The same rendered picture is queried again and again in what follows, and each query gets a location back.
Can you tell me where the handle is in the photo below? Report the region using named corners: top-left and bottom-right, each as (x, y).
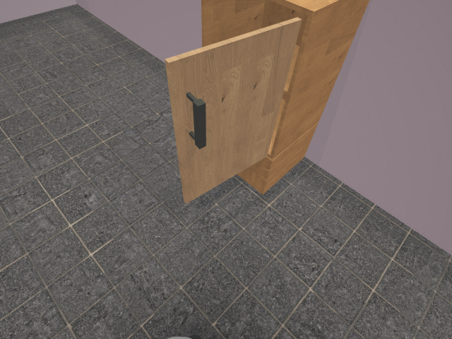
top-left (186, 92), bottom-right (206, 149)

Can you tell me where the cupboard door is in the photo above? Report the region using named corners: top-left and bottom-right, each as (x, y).
top-left (165, 17), bottom-right (302, 204)

